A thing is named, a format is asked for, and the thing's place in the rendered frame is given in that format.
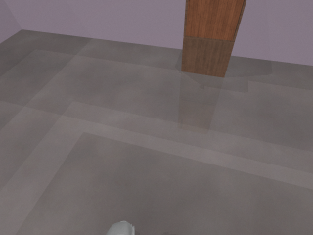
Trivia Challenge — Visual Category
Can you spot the robot left thigh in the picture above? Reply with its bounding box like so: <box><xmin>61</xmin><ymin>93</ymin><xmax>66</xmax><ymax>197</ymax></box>
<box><xmin>106</xmin><ymin>221</ymin><xmax>135</xmax><ymax>235</ymax></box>

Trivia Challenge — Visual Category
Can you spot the cupboard door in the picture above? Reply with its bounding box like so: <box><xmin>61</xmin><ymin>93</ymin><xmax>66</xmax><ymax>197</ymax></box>
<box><xmin>185</xmin><ymin>0</ymin><xmax>244</xmax><ymax>41</ymax></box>

